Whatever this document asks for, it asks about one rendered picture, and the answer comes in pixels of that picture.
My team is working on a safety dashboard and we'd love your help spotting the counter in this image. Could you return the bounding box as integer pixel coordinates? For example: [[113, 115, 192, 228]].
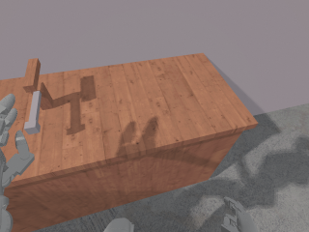
[[0, 52, 259, 232]]

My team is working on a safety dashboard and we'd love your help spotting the left robot forearm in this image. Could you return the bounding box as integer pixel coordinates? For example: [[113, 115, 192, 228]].
[[0, 195, 14, 232]]

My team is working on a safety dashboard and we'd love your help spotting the tap lever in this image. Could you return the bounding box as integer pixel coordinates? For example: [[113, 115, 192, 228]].
[[24, 91, 42, 135]]

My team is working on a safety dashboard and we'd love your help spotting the robot right hand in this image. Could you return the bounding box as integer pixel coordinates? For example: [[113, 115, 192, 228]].
[[221, 196, 258, 232]]

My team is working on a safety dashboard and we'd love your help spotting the robot left hand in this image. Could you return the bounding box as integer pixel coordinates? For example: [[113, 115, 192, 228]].
[[0, 94, 35, 195]]

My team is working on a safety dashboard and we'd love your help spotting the robot left thigh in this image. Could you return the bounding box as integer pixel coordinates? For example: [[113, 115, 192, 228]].
[[103, 217, 134, 232]]

